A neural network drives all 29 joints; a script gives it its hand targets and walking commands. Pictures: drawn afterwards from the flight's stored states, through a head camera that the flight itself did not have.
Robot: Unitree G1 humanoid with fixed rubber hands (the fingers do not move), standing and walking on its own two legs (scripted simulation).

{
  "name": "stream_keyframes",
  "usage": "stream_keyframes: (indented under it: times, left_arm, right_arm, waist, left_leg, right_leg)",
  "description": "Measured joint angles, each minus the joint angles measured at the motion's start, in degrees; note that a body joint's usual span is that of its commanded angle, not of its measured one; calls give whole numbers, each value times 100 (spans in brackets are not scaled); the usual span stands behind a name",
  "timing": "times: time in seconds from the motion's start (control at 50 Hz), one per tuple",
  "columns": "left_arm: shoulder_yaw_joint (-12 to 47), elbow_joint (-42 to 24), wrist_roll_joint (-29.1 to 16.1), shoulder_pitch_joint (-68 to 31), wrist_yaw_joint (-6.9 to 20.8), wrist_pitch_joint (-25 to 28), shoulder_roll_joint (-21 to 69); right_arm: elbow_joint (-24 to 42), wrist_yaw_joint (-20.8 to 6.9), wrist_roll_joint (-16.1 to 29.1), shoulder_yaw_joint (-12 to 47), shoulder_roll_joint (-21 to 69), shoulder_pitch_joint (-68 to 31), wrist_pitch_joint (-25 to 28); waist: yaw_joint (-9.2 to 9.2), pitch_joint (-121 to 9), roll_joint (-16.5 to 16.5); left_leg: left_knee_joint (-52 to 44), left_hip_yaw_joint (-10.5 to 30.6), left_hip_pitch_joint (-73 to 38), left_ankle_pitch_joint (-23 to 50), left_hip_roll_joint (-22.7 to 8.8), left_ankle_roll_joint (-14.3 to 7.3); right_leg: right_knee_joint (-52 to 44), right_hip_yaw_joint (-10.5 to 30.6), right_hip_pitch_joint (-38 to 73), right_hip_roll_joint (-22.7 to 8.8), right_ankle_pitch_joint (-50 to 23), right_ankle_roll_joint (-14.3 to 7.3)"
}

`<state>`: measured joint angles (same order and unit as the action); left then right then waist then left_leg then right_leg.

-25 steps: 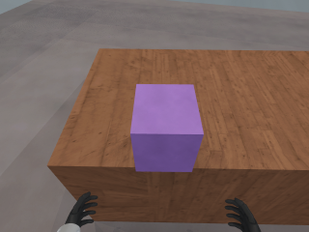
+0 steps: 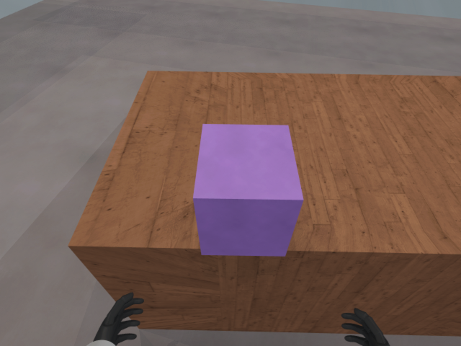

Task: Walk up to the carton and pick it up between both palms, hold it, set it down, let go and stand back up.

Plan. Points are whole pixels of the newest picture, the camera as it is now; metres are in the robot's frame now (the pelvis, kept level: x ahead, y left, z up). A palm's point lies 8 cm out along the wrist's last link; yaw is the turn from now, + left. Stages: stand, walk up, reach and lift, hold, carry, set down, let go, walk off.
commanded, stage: stand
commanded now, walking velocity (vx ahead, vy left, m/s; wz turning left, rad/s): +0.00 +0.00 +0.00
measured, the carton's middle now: (244, 190) +0.43 -0.01 +0.00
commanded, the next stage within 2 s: none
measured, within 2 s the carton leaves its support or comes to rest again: neither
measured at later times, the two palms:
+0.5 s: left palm out of the picture +0.02 +0.25 -0.13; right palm out of the picture +0.04 -0.23 -0.13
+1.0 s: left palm out of the picture -0.05 +0.21 -0.15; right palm out of the picture -0.04 -0.21 -0.15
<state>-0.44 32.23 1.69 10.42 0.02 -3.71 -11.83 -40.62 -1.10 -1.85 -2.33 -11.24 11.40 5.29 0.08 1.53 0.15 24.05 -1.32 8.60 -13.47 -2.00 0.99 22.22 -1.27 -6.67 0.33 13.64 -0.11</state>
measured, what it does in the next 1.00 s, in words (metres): stands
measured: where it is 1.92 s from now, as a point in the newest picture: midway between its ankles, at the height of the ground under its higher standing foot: outside the picture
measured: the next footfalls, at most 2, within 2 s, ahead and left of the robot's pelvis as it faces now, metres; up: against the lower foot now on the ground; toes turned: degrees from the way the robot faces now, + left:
none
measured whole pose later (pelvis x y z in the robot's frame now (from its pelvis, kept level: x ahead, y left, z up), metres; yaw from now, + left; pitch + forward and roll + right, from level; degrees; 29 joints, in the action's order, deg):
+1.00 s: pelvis -0.01 +0.00 +0.00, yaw +3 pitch -1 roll +0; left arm -1.1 65.5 0.8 19.7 -2.3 0.5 -6.4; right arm -63.6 1.9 -0.8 -1.6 -6.3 21.4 0.2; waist 0.1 -0.3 -0.2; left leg 24.0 1.3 11.1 -12.0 -0.3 0.6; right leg 23.6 -3.4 -8.7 -1.3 14.0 0.2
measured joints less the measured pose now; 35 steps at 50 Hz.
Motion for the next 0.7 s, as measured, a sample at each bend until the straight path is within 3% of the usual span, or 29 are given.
stream_keyframes:
  times: [0.06,0.14,0.7]
  left_arm:
    - [-97,244,55,101,37,240,-38]
    - [-179,558,18,341,15,341,-50]
    - [-160,2676,-62,963,-170,454,220]
  right_arm:
    - [-135,0,3,-37,-66,153,-417]
    - [-357,-17,-12,-86,-79,422,-579]
    - [-1761,211,76,-50,241,936,-506]
  waist:
    - [24,-126,-35]
    - [53,-256,-51]
    - [28,-237,-31]
  left_leg:
    - [212,80,277,-82,8,-4]
    - [378,148,473,-164,24,-8]
    - [63,233,284,52,161,-63]
  right_leg:
    - [167,-77,-225,-9,84,-2]
    - [306,-142,-382,-27,175,-8]
    - [111,-207,-199,-153,69,41]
